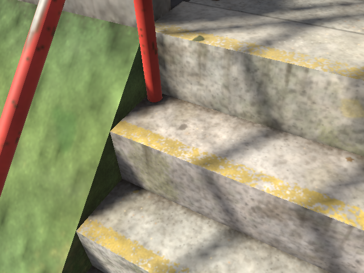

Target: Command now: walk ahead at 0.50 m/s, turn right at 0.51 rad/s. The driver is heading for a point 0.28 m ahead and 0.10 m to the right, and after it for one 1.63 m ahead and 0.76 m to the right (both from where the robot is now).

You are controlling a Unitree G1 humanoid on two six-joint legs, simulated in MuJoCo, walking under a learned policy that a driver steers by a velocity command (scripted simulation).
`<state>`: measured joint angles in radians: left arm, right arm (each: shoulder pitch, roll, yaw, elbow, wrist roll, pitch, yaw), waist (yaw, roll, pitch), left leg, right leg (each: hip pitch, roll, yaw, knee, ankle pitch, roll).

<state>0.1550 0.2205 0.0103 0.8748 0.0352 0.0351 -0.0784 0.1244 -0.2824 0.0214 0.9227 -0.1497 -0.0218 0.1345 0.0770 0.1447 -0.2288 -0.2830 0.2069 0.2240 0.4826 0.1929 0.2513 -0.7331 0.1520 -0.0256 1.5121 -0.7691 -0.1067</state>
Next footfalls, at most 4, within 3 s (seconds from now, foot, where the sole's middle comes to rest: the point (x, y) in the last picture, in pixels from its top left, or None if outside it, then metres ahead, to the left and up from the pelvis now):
0.18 right None -0.18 -0.11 -0.81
0.26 left None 0.02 0.13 -0.84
0.58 right None -0.13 0.01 -0.81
0.80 left None -0.02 0.06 -0.81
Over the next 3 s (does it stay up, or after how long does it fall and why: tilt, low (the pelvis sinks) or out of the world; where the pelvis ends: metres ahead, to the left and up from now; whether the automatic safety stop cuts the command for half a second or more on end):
falls after 1.12 s (tilt)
